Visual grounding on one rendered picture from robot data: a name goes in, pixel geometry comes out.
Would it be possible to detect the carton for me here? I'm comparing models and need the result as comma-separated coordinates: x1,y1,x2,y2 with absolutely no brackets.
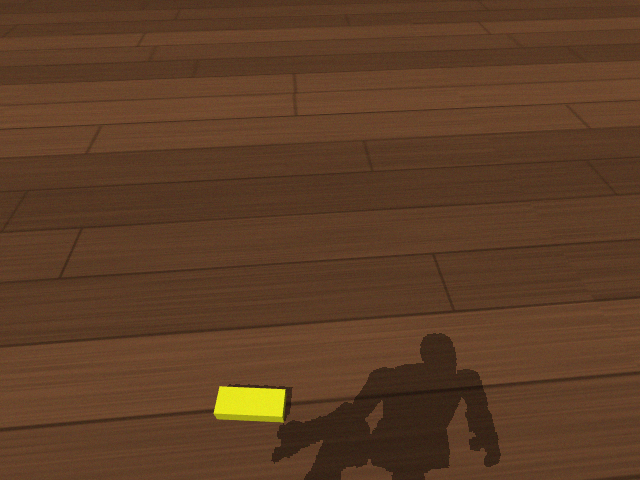
213,386,287,423

